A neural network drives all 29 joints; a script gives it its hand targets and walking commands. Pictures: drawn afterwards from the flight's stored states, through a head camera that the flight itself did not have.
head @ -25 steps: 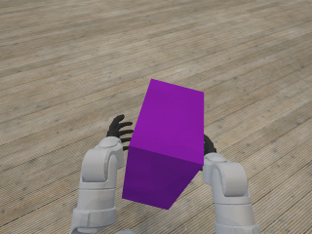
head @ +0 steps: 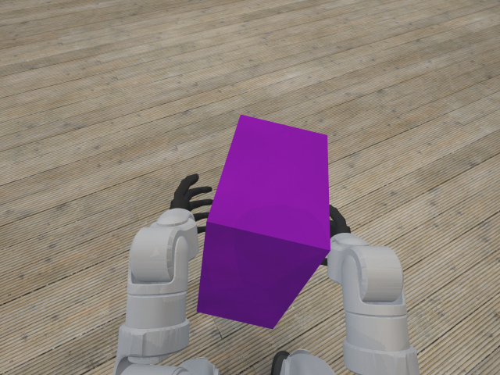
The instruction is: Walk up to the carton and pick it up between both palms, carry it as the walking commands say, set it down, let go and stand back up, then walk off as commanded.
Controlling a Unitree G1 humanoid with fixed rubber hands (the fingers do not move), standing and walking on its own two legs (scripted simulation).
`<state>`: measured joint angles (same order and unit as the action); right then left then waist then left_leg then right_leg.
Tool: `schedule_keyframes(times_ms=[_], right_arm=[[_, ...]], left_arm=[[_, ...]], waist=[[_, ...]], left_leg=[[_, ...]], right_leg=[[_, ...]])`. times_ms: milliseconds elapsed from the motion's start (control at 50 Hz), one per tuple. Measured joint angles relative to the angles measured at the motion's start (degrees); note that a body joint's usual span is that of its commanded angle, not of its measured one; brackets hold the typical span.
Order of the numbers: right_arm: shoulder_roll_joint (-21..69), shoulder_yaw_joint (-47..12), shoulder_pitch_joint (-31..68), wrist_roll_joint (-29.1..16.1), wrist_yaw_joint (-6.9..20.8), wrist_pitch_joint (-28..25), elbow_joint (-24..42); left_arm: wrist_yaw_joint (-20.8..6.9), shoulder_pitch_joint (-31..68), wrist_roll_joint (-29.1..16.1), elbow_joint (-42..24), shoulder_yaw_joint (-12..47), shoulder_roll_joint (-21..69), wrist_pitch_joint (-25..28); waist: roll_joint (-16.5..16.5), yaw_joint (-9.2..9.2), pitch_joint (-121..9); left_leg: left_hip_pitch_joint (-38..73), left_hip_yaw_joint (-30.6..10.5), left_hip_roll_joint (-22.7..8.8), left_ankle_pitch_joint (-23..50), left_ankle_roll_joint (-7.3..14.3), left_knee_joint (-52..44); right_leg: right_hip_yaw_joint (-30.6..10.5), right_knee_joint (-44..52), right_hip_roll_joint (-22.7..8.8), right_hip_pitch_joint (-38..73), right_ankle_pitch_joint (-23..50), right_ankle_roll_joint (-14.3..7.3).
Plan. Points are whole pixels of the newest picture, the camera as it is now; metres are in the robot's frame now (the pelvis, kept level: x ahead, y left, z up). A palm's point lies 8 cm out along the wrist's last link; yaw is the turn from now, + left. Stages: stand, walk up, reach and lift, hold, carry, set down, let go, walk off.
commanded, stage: carry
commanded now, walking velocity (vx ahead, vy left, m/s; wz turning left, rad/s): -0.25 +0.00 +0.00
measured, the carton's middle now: (257, 229) +0.35 +0.00 +0.00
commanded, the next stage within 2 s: none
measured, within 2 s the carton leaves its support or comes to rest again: neither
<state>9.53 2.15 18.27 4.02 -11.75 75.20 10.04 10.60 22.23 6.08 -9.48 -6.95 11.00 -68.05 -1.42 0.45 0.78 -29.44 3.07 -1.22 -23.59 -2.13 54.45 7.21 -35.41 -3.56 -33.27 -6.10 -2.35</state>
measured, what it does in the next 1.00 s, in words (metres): walks backwards: left foot, then right foot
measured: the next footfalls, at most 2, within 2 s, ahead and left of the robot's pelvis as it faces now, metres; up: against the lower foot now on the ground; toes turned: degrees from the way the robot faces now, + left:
left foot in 0.04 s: +0.00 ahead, +0.11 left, +0.00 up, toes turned +3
right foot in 0.36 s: -0.06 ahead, -0.13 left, +0.00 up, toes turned -4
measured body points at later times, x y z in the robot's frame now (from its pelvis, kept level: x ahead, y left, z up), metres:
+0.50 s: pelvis -0.13 +0.00 +0.01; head -0.09 -0.01 +0.45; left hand +0.19 +0.12 +0.08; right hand +0.17 -0.12 +0.05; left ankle -0.04 +0.11 -0.71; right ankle -0.10 -0.13 -0.71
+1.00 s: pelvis -0.31 -0.01 +0.01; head -0.30 -0.02 +0.46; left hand +0.00 +0.12 +0.08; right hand -0.02 -0.12 +0.06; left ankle -0.34 +0.11 -0.66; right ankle -0.19 -0.11 -0.71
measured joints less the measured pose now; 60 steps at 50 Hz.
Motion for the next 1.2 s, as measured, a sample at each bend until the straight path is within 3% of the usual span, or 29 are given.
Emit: schedule_keyframes(times_ms=[40,80,100,160,240,300,340,380,440,520,620,700,760,800,840,900,940,980,1040,1060,1080,1120,1200], right_arm=[[0.2,0.94,0.57,-0.47,0.05,-0.81,0.56],[0.35,0.95,0.81,-0.76,0.15,-2.54,0.27],[0.28,0.59,0.61,-0.73,0.2,-2.88,0.01],[-0.04,-0.95,-0.33,-0.41,0.57,-3.55,-1.94],[-0.28,-1.94,-1.2,-0.16,0.64,-3.71,-1.28],[-0.01,-1.67,-0.32,0.49,0.59,-4.12,-0.38],[0.24,-1.37,0.53,1.22,0.77,-4.49,-0.26],[0.48,-1.04,1.47,1.96,1.01,-5.22,-0.67],[0.25,-0.3,0.68,2.44,1.53,-5.84,-0.7],[-0.76,-0.73,-2.91,1.06,1.5,-5.31,0.76],[-1.0,-0.56,-3.93,-0.52,0.89,-3.45,1.47],[-0.84,-0.76,-3.28,-0.66,0.44,-1.59,-0.03],[-0.6,-1.02,-2.34,-0.37,0.26,-0.21,-2.0],[-0.63,-1.06,-1.28,-0.14,0.43,-0.17,-2.96],[-0.69,-1.39,-1.17,0.06,0.39,-0.19,-3.28],[-0.3,-1.76,-1.28,0.7,0.15,0.58,-4.46],[-0.33,-2.07,-1.11,0.62,0.12,0.93,-4.78],[-0.26,-1.52,-0.84,0.37,0.07,0.81,-3.98],[-0.04,0.56,0.4,-0.15,-0.08,-0.24,-2.31],[-0.02,1.15,0.88,-0.33,-0.09,-0.66,-1.78],[0.44,1.76,0.99,-0.39,-0.06,-1.78,-1.73],[0.29,1.17,0.14,-0.56,0.25,-3.13,-2.4],[-0.58,-1.33,-2.25,-0.01,1.5,-3.69,-5.91]], left_arm=[[0.24,1.26,0.52,-0.63,-0.22,0.45,0.07],[0.27,2.16,0.76,-1.01,-1.17,0.81,0.75],[0.24,1.73,0.65,-1.09,-1.1,0.66,0.96],[0.2,-0.09,0.2,-0.42,-0.87,-0.05,1.35],[0.59,-1.11,-0.98,-1.14,-0.45,-0.46,1.67],[0.72,-1.01,-1.76,-1.9,-0.69,-0.43,3.0],[0.64,-0.7,-1.95,-2.02,-1.08,-0.31,3.97],[0.43,-0.45,-1.97,-1.8,-1.54,-0.17,5.14],[0.44,-0.25,-1.77,-0.09,-0.52,-0.08,6.08],[0.55,-0.39,-1.09,1.11,1.77,-0.15,4.49],[0.43,-0.23,-0.04,0.97,2.58,-0.1,1.99],[-0.01,-0.17,0.26,2.19,1.41,-0.08,0.72],[-0.2,0.07,0.05,3.72,-0.3,-0.03,0.02],[-0.26,0.56,0.04,4.0,-1.42,0.18,0.17],[-0.65,0.0,-0.04,4.13,-1.47,0.02,0.67],[-1.05,-1.5,-0.46,4.95,-1.32,-0.54,0.87],[-0.97,-2.33,-0.49,4.22,-0.91,-0.81,0.49],[-0.52,-2.18,-0.62,3.13,-0.42,-0.78,0.31],[-0.15,0.2,0.01,2.46,-0.55,0.05,1.06],[-0.1,1.03,0.34,2.18,-0.67,0.36,1.36],[-0.08,1.65,0.6,1.99,-1.0,0.58,1.92],[-0.05,1.05,0.53,2.09,-0.84,0.39,2.48],[0.02,-1.63,0.39,4.28,0.21,-0.61,2.14]], waist=[[0.11,0.85,-0.71],[-2.2,1.01,1.03],[-1.68,0.93,1.53],[1.36,-0.45,0.75],[3.02,-2.95,-0.4],[3.3,-4.26,-0.53],[2.82,-4.92,-0.51],[2.6,-5.26,-0.15],[4.18,-3.38,1.15],[1.74,-0.89,1.18],[1.01,1.78,1.03],[3.71,1.45,0.25],[5.9,-0.86,-1.5],[5.24,-3.16,-1.58],[3.9,-3.3,-0.44],[2.48,-2.83,-0.3],[1.42,-2.44,-1.13],[0.77,-1.49,-2.12],[0.64,-0.08,-3.42],[1.04,0.41,-3.87],[-0.04,0.87,-3.65],[-1.05,0.82,-2.51],[0.39,-0.63,-4.15]], left_leg=[[6.36,0.02,0.66,-2.95,1.34,-11.22],[6.65,0.7,2.69,-1.26,3.7,-13.4],[6.34,0.47,2.46,0.61,4.27,-13.11],[5.18,-0.06,0.53,2.07,4.87,-12.61],[3.59,-0.28,-0.56,4.03,4.65,-13.75],[2.11,-0.32,-1.1,5.97,4.24,-14.56],[1.19,0.16,-1.13,7.13,3.79,-14.78],[0.22,0.99,-1.46,7.95,3.27,-14.37],[0.05,0.16,-1.91,10.28,2.64,-15.4],[0.33,2.14,-1.1,12.65,1.93,-18.04],[-0.55,2.77,-1.29,17.54,3.33,-18.64],[-1.88,2.04,-2.52,20.42,3.6,-19.63],[-3.99,1.8,-3.03,20.18,1.86,-20.28],[-7.6,2.48,-2.68,8.67,-0.09,-13.28],[-10.92,0.52,-0.53,1.83,-1.03,-0.19],[-11.23,-1.22,0.56,2.29,-1.84,12.59],[-8.06,-0.88,0.59,2.98,-2.09,14.52],[-2.47,-0.28,0.78,2.36,-1.78,9.03],[7.91,0.19,1.5,-1.2,-0.44,-7.53],[11.69,0.17,1.46,-2.02,0.38,-14.59],[12.41,0.29,2.42,-3.26,2.65,-17.58],[12.42,0.35,3.08,-1.24,4.52,-17.71],[12.42,0.32,1.84,0.58,4.84,-17.34]], right_leg=[[0.38,0.35,-0.32,-2.01,1.36,0.49],[-0.88,0.59,-1.87,-2.21,1.3,1.64],[-1.54,-0.68,-1.35,-1.98,-3.47,2.48],[-3.44,-12.11,0.83,-3.12,-16.48,3.27],[-5.39,-20.14,1.86,-1.16,-20.27,3.94],[-5.41,-14.92,2.42,3.83,-20.54,4.75],[-4.93,-6.31,2.17,8.54,-13.35,5.38],[-5.21,-2.14,2.28,10.13,-11.67,4.07],[-4.31,-2.77,2.79,9.51,-11.71,3.04],[-4.85,-4.67,0.99,7.55,-10.41,2.76],[-4.98,-6.57,0.83,5.57,-8.86,2.92],[-2.89,-13.59,1.83,3.46,-19.68,2.16],[-1.15,-13.16,2.76,7.24,-23.9,0.7],[-2.02,-10.46,2.21,6.79,-15.78,-0.46],[-1.81,-10.35,0.71,6.13,-10.77,-0.76],[-1.26,-5.97,0.14,6.43,-7.97,-0.51],[-1.51,-2.41,0.25,5.59,-4.82,-0.44],[-1.23,0.61,0.27,4.3,-1.84,-0.45],[-0.21,3.24,0.27,1.44,1.6,-0.24],[0.34,3.54,0.46,0.32,2.45,-0.04],[0.22,3.53,-0.34,-0.51,3.01,0.33],[-0.53,4.3,-0.64,0.45,0.1,2.06],[-1.8,-1.7,0.14,0.97,-8.91,3.46]])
